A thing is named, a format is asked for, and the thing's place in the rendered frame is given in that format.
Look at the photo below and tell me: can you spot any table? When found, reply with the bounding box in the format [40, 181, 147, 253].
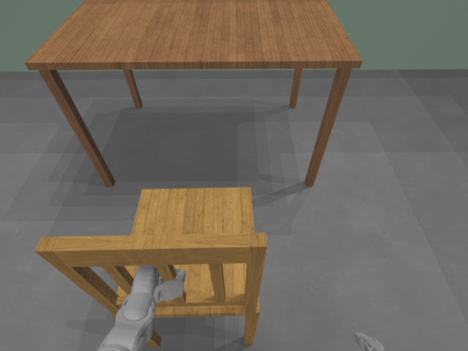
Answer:
[25, 0, 363, 187]

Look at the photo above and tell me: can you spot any right robot hand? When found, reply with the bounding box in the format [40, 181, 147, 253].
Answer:
[355, 332, 384, 351]

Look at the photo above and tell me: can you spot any left robot hand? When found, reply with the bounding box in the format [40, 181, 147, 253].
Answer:
[131, 265, 186, 303]

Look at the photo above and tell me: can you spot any left robot forearm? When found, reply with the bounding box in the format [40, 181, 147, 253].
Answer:
[97, 291, 156, 351]

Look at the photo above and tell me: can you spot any chair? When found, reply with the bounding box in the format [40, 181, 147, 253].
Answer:
[35, 187, 267, 347]

